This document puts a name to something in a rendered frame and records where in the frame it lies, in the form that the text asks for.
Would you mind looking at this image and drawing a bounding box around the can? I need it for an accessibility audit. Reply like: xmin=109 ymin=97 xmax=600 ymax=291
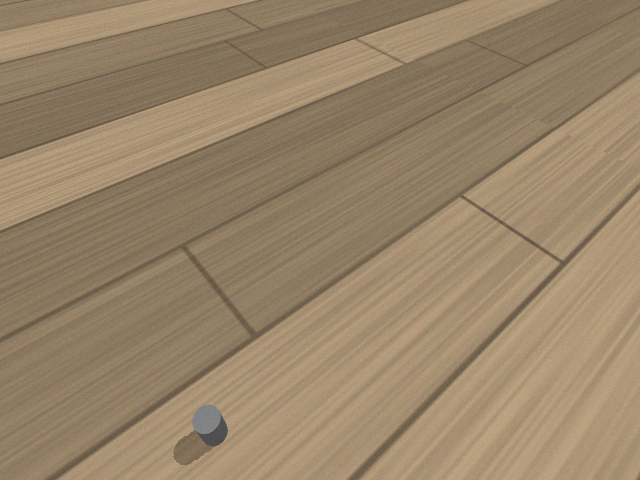
xmin=192 ymin=405 xmax=228 ymax=446

